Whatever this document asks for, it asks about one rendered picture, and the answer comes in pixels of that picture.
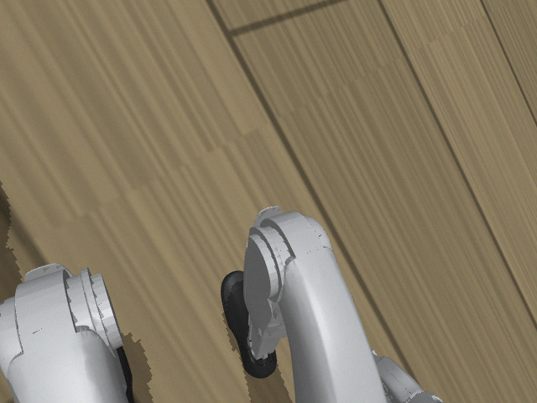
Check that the left robot foot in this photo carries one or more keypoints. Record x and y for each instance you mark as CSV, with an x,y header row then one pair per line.
x,y
127,373

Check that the right robot hand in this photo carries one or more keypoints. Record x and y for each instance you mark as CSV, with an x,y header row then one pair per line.
x,y
399,386

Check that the right robot foot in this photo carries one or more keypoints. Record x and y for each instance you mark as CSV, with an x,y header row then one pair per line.
x,y
236,314

